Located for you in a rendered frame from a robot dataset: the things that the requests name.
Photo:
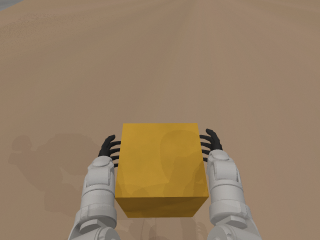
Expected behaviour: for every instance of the right robot forearm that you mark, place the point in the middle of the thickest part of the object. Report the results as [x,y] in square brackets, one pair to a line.
[228,204]

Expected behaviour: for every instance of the left robot forearm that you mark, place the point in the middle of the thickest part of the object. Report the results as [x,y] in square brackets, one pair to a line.
[97,208]

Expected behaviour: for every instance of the carton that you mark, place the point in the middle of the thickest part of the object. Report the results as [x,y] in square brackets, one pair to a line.
[161,172]

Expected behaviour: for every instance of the robot right upper arm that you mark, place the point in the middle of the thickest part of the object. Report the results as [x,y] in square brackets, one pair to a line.
[227,232]

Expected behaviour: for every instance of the robot left upper arm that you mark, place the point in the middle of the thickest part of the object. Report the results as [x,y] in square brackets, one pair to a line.
[101,233]

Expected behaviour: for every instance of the robot left hand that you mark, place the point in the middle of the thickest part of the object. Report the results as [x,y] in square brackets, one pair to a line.
[106,151]

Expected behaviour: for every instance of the robot right hand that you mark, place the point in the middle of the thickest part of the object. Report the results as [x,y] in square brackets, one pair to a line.
[213,139]

